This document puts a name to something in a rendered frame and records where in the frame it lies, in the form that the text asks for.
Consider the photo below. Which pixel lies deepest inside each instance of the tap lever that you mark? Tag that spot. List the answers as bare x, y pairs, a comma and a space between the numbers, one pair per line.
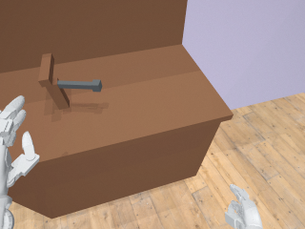
95, 85

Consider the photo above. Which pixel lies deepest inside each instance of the robot left hand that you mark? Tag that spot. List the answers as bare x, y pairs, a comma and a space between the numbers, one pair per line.
10, 120

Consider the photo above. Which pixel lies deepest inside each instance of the counter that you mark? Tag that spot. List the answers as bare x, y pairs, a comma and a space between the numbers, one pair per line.
152, 123

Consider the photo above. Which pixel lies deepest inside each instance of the robot right hand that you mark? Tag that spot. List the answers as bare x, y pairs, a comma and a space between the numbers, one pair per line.
245, 214

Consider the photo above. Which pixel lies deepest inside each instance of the left robot forearm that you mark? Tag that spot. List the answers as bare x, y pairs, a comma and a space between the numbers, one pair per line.
6, 216

